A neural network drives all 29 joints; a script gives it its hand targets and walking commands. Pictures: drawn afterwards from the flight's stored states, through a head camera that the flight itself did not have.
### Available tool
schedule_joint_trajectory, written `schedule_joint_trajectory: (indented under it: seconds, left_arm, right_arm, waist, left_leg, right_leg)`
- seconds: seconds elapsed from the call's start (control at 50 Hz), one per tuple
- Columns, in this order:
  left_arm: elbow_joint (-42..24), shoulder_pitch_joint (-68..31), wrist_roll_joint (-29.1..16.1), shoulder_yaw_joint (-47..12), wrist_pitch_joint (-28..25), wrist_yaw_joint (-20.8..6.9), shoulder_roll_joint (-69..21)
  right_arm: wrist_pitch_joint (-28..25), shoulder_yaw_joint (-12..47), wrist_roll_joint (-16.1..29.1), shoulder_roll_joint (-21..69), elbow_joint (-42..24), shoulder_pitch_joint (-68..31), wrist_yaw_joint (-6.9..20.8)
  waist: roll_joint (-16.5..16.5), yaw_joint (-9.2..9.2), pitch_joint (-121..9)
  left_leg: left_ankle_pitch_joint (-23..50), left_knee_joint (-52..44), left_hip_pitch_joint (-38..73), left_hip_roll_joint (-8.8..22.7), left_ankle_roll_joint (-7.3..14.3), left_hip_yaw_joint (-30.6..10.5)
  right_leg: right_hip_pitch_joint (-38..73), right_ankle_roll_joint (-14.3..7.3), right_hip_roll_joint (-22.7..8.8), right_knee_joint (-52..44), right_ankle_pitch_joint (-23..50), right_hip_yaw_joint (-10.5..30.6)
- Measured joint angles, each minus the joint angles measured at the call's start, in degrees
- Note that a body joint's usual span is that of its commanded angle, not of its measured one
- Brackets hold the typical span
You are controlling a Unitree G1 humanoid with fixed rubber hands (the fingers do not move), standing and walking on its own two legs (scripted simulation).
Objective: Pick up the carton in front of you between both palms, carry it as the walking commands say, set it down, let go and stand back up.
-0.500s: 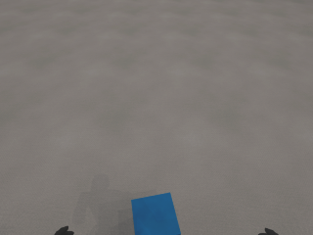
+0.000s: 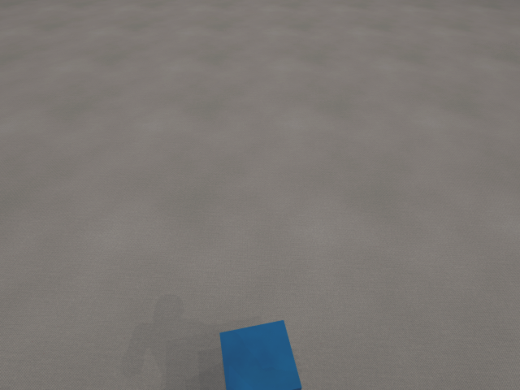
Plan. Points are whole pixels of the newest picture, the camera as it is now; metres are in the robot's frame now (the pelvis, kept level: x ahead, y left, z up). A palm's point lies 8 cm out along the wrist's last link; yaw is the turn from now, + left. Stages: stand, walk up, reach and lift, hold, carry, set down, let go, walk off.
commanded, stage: stand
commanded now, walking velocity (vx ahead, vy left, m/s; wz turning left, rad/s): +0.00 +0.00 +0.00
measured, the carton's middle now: (258, 372) +0.38 +0.02 -0.65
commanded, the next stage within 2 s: none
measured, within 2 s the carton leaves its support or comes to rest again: neither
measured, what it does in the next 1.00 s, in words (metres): stands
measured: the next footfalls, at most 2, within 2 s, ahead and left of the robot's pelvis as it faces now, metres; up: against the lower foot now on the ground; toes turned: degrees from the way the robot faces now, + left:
none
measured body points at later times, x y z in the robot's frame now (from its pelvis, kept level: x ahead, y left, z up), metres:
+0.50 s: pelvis -0.01 +0.00 +0.00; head -0.02 +0.00 +0.45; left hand +0.09 +0.31 -0.12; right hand +0.09 -0.32 -0.11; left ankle -0.01 +0.11 -0.74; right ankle -0.03 -0.13 -0.74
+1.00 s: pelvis -0.01 -0.01 +0.00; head -0.02 +0.00 +0.45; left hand +0.08 +0.31 -0.12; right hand +0.09 -0.32 -0.11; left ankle -0.01 +0.11 -0.74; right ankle -0.03 -0.13 -0.74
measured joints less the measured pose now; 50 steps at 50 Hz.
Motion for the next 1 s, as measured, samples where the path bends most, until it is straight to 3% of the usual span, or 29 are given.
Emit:
schedule_joint_trajectory:
  seconds: [1.0]
  left_arm:
    - [7.48, -2.37, -0.64, -0.47, -0.43, -0.64, 1.38]
  right_arm:
    - [-0.45, 1.02, 0.61, -1.66, 6.64, -1.94, 0.39]
  waist:
    - [0.67, 0.01, 1.04]
  left_leg:
    - [3.15, -3.61, 0.92, 0.54, -0.62, -0.74]
  right_leg:
    - [1.08, -0.32, 0.17, -3.70, 3.08, -0.54]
